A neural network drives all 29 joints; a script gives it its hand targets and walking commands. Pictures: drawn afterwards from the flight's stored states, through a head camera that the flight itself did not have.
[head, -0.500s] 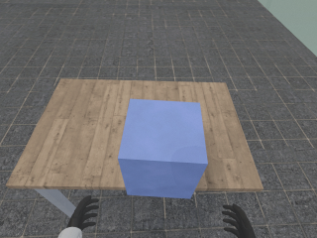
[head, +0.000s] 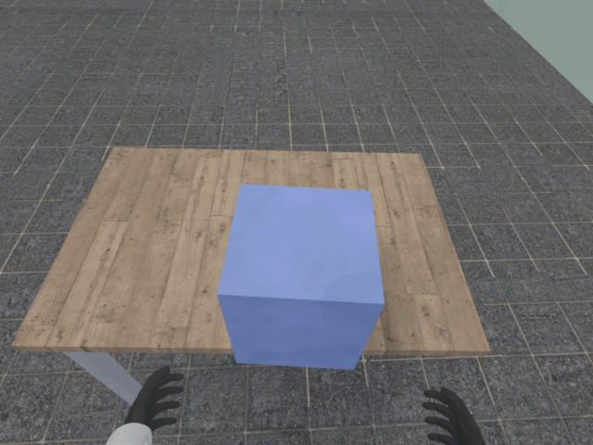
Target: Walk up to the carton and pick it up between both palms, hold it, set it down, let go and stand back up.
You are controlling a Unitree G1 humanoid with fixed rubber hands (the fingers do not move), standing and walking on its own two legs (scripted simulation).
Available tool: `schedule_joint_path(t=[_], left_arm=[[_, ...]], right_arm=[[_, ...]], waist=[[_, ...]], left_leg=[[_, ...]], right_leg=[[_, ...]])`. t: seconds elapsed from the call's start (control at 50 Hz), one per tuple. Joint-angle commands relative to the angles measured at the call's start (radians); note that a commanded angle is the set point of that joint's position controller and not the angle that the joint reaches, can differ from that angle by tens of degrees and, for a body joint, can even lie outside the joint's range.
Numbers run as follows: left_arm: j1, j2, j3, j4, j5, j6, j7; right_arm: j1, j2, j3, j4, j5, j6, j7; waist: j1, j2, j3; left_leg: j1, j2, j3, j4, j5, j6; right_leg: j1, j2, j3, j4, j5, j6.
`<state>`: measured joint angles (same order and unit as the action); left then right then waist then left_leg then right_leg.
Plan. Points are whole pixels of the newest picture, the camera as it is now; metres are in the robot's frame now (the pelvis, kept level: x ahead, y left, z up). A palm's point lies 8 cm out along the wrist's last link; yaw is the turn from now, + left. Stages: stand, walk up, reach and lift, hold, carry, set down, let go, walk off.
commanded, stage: let go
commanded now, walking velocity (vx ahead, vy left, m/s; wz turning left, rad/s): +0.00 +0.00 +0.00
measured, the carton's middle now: (300, 281) +0.38 +0.01 -0.05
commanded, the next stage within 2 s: stand in 0.40 s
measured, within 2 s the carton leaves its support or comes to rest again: neither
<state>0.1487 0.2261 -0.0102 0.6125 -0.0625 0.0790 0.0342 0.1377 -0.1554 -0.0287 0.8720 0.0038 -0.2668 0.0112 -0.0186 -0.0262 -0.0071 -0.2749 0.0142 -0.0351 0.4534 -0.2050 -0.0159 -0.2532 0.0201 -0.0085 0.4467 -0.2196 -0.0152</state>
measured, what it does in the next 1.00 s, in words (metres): stands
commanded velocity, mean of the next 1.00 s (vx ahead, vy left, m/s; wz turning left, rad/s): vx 0.00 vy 0.00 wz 0.00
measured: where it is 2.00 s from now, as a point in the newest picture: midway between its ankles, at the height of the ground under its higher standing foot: outside the picture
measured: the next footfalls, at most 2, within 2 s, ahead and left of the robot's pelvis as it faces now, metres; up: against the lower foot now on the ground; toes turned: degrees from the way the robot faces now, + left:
none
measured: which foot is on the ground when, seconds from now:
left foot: down 0.00-1.00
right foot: down 0.00-1.00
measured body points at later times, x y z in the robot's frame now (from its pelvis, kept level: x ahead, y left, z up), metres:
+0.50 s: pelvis -0.01 +0.00 +0.00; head -0.01 +0.01 +0.45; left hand +0.17 +0.24 -0.10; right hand +0.12 -0.24 -0.11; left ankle +0.02 +0.13 -0.74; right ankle +0.01 -0.11 -0.74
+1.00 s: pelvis -0.01 +0.01 +0.00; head -0.02 +0.01 +0.45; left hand +0.11 +0.29 -0.12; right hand +0.06 -0.29 -0.11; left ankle +0.02 +0.13 -0.74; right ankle +0.01 -0.11 -0.74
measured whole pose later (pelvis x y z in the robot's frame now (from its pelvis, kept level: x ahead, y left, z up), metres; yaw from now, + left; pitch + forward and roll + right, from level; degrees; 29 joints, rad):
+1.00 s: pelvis -0.01 +0.01 +0.00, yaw +0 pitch -1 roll -1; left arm 0.16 0.34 -0.01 0.91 0.00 -0.01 0.01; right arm 0.25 -0.32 -0.03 0.87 -0.03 -0.02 0.01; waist -0.02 -0.01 -0.01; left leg -0.27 0.01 -0.03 0.48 -0.20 -0.02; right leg -0.24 0.02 -0.01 0.46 -0.21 -0.01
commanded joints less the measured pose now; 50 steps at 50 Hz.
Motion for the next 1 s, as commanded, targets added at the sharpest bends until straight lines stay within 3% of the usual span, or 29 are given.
schedule_joint_path(t=[0.0, 0.08, 0.16, 0.2, 0.24, 0.28, 0.3, 0.38, 0.4, 0.42, 0.44, 0.46, 0.5, 0.54, 0.6, 0.62, 0.66, 0.68, 0.7, 0.72, 0.74, 0.78, 0.8, 0.82, 0.84, 0.88, 0.92, 0.94, 0.98], left_arm=[[-0.033, 0.103, 0.052, -0.215, 0.051, -0.025, -0.008], [-0.048, 0.095, 0.046, -0.234, 0.052, -0.019, -0.002], [-0.040, 0.091, 0.043, -0.219, 0.054, -0.011, 0.001], [-0.040, 0.098, 0.030, -0.235, 0.044, -0.008, 0.000], [-0.029, 0.092, 0.031, -0.235, 0.064, -0.001, 0.005], [-0.046, 0.080, 0.030, -0.209, 0.050, -0.005, 0.002], [-0.051, 0.102, 0.028, -0.240, 0.037, -0.011, -0.002], [-0.051, 0.097, 0.027, -0.234, 0.048, 0.001, 0.002], [0.032, 0.242, 0.096, -0.044, 0.105, -0.067, 0.006], [0.037, 0.260, 0.091, -0.038, 0.108, -0.089, -0.005], [0.025, 0.250, 0.084, -0.015, 0.105, -0.108, -0.011], [0.002, 0.226, 0.078, 0.003, 0.113, -0.114, -0.012], [-0.021, 0.226, 0.072, 0.026, 0.108, -0.114, -0.020], [-0.013, 0.236, 0.063, 0.064, 0.104, -0.127, -0.025], [-0.042, 0.268, 0.054, 0.107, 0.117, -0.129, -0.028], [-0.032, 0.267, 0.057, 0.119, 0.113, -0.135, -0.031], [-0.046, 0.278, 0.053, 0.142, 0.113, -0.134, -0.032], [-0.038, 0.296, 0.049, 0.155, 0.109, -0.136, -0.033], [-0.030, 0.289, 0.048, 0.166, 0.103, -0.136, -0.037], [-0.015, 0.304, 0.044, 0.185, 0.102, -0.142, -0.033], [-0.024, 0.311, 0.050, 0.194, 0.102, -0.141, -0.036], [-0.024, 0.298, 0.039, 0.209, 0.104, -0.140, -0.040], [-0.024, 0.324, 0.046, 0.219, 0.107, -0.138, -0.035], [-0.027, 0.339, 0.053, 0.223, 0.106, -0.138, -0.031], [-0.011, 0.323, 0.043, 0.234, 0.101, -0.140, -0.034], [-0.007, 0.330, 0.049, 0.243, 0.104, -0.142, -0.031], [-0.021, 0.318, 0.045, 0.244, 0.103, -0.138, -0.035], [-0.023, 0.322, 0.041, 0.244, 0.098, -0.139, -0.032], [-0.019, 0.346, 0.052, 0.259, 0.097, -0.146, -0.029]], right_arm=[[-0.058, -0.137, -0.038, -0.183, -0.013, -0.027, -0.001], [-0.060, -0.133, -0.047, -0.211, -0.015, -0.023, 0.005], [-0.059, -0.145, -0.047, -0.218, -0.025, -0.018, 0.008], [-0.068, -0.143, -0.058, -0.210, -0.025, -0.017, 0.008], [-0.058, -0.150, -0.053, -0.208, -0.020, -0.012, 0.016], [-0.075, -0.149, -0.051, -0.215, -0.028, -0.007, 0.012], [-0.055, -0.138, -0.053, -0.253, -0.024, -0.016, 0.005], [-0.057, -0.139, -0.061, -0.235, -0.025, -0.010, 0.008], [0.063, -0.300, -0.050, -0.056, -0.063, 0.098, -0.025], [0.053, -0.280, -0.045, -0.072, -0.051, 0.136, -0.029], [0.036, -0.290, -0.048, -0.066, -0.053, 0.163, -0.034], [0.028, -0.306, -0.046, -0.069, -0.053, 0.178, -0.036], [0.026, -0.313, -0.040, -0.067, -0.046, 0.190, -0.034], [0.028, -0.310, -0.023, -0.051, -0.044, 0.205, -0.027], [0.008, -0.307, -0.020, -0.058, -0.041, 0.213, -0.021], [0.022, -0.327, -0.016, -0.048, -0.044, 0.211, -0.019], [0.043, -0.351, -0.025, -0.049, -0.040, 0.217, -0.016], [0.044, -0.343, -0.021, -0.037, -0.041, 0.223, -0.015], [0.028, -0.345, -0.013, -0.042, -0.037, 0.217, -0.017], [0.052, -0.352, -0.018, -0.047, -0.032, 0.217, -0.016], [0.060, -0.361, -0.015, -0.036, -0.039, 0.220, -0.014], [0.058, -0.372, -0.017, -0.036, -0.036, 0.222, -0.013], [0.064, -0.369, -0.013, -0.028, -0.033, 0.229, -0.013], [0.078, -0.342, -0.005, -0.027, -0.037, 0.235, -0.010], [0.093, -0.364, -0.008, -0.028, -0.027, 0.230, -0.011], [0.080, -0.375, -0.016, -0.028, -0.027, 0.235, -0.014], [0.077, -0.379, -0.015, -0.029, -0.027, 0.230, -0.011], [0.068, -0.380, -0.011, -0.028, -0.022, 0.229, -0.016], [0.087, -0.376, -0.010, -0.025, -0.021, 0.231, -0.011]], waist=[[0.032, 0.019, -0.100], [0.037, 0.061, -0.112], [0.040, 0.027, -0.103], [0.027, 0.039, -0.105], [0.044, 0.060, -0.081], [0.044, 0.021, -0.086], [0.029, 0.015, -0.114], [0.033, 0.034, -0.089], [0.050, 0.052, -0.145], [0.027, 0.003, -0.213], [0.019, 0.012, -0.182], [0.015, 0.072, -0.118], [0.021, -0.002, -0.147], [0.034, 0.040, -0.117], [0.019, 0.018, -0.085], [0.035, -0.004, -0.117], [0.012, 0.050, -0.077], [0.028, 0.053, -0.079], [0.031, 0.062, -0.078], [0.017, 0.019, -0.097], [0.022, 0.061, -0.090], [0.025, 0.024, -0.074], [0.019, 0.065, -0.048], [0.021, 0.027, -0.048], [0.019, 0.047, -0.064], [0.021, 0.027, -0.050], [0.014, 0.042, -0.073], [0.026, 0.051, -0.087], [0.004, 0.048, -0.077]], left_leg=[[0.234, -0.030, 0.114, -0.085, 0.173, -0.015], [0.224, -0.029, 0.122, -0.090, 0.156, -0.025], [0.236, -0.024, 0.123, -0.096, 0.155, -0.016], [0.229, -0.025, 0.121, -0.096, 0.134, -0.019], [0.222, -0.023, 0.123, -0.097, 0.132, -0.020], [0.221, -0.023, 0.117, -0.102, 0.143, -0.016], [0.234, -0.026, 0.118, -0.086, 0.155, -0.014], [0.220, -0.023, 0.118, -0.100, 0.115, -0.015], [0.070, 0.076, -0.046, 0.020, 0.277, 0.026], [0.063, 0.072, -0.039, 0.025, 0.247, 0.036], [0.066, 0.065, -0.047, 0.016, 0.201, 0.033], [0.014, 0.053, -0.041, 0.003, 0.153, 0.030], [0.040, 0.060, -0.063, -0.003, 0.073, 0.043], [0.028, 0.055, -0.065, -0.018, 0.024, 0.053], [0.041, 0.051, -0.069, -0.019, -0.003, 0.044], [0.055, 0.057, -0.079, -0.014, -0.006, 0.056], [0.027, 0.055, -0.073, -0.029, -0.030, 0.047], [0.036, 0.060, -0.073, -0.033, -0.015, 0.053], [0.026, 0.065, -0.084, -0.030, 0.002, 0.060], [0.043, 0.063, -0.096, -0.031, -0.018, 0.064], [0.027, 0.059, -0.084, -0.035, -0.037, 0.061], [0.039, 0.065, -0.087, -0.041, -0.025, 0.059], [0.029, 0.060, -0.085, -0.041, -0.040, 0.058], [0.036, 0.058, -0.078, -0.037, -0.026, 0.053], [0.063, 0.056, -0.082, -0.034, -0.022, 0.060], [0.040, 0.073, -0.101, -0.036, -0.015, 0.068], [0.042, 0.064, -0.092, -0.041, -0.006, 0.058], [0.056, 0.073, -0.090, -0.029, 0.028, 0.066], [0.072, 0.060, -0.082, -0.035, 0.032, 0.052]], right_leg=[[0.109, -0.001, -0.036, -0.112, 0.156, 0.011], [0.108, -0.001, -0.041, -0.103, 0.122, 0.006], [0.108, 0.006, -0.045, -0.109, 0.121, 0.002], [0.102, 0.005, -0.044, -0.109, 0.099, 0.002], [0.107, 0.002, -0.043, -0.106, 0.092, -0.003], [0.104, 0.007, -0.049, -0.103, 0.093, -0.004], [0.113, -0.001, -0.042, -0.105, 0.121, 0.004], [0.114, 0.006, -0.041, -0.106, 0.074, -0.007], [0.148, -0.101, 0.119, -0.006, 0.242, -0.025], [0.201, -0.123, 0.107, 0.003, 0.246, -0.024], [0.155, -0.117, 0.109, -0.009, 0.192, -0.022], [0.150, -0.119, 0.111, -0.019, 0.173, -0.014], [0.123, -0.114, 0.117, -0.033, 0.075, -0.019], [0.088, -0.115, 0.125, -0.058, 0.009, -0.014], [0.041, -0.106, 0.126, -0.094, -0.076, -0.018], [0.067, -0.112, 0.124, -0.095, -0.075, -0.020], [0.061, -0.116, 0.138, -0.103, -0.049, -0.014], [0.061, -0.118, 0.143, -0.106, -0.052, -0.020], [0.089, -0.116, 0.149, -0.095, 0.027, -0.027], [0.068, -0.122, 0.152, -0.098, 0.002, -0.031], [0.082, -0.113, 0.144, -0.106, 0.002, -0.022], [0.050, -0.115, 0.137, -0.106, -0.054, -0.021], [0.053, -0.108, 0.145, -0.118, -0.051, -0.022], [0.033, -0.116, 0.162, -0.122, -0.092, -0.021], [0.027, -0.118, 0.166, -0.128, -0.104, -0.022], [0.044, -0.106, 0.139, -0.109, -0.038, -0.022], [0.070, -0.114, 0.147, -0.101, 0.000, -0.025], [0.080, -0.116, 0.156, -0.106, 0.064, -0.028], [0.056, -0.118, 0.149, -0.106, 0.045, -0.016]])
